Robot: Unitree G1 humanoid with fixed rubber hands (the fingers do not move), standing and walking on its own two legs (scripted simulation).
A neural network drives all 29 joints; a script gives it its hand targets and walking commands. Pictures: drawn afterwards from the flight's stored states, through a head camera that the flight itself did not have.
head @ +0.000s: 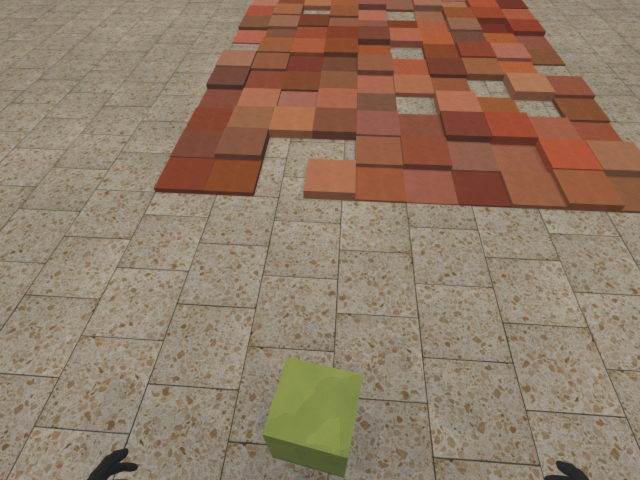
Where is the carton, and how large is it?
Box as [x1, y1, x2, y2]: [262, 357, 362, 477]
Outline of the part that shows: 287,357 262,433 273,457 343,477 348,456 362,375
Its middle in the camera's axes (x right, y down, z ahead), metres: -0.01 +0.50 +1.06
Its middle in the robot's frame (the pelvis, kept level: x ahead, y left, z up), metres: +0.37 +0.05 -0.66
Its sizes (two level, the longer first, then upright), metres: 0.210 0.200 0.250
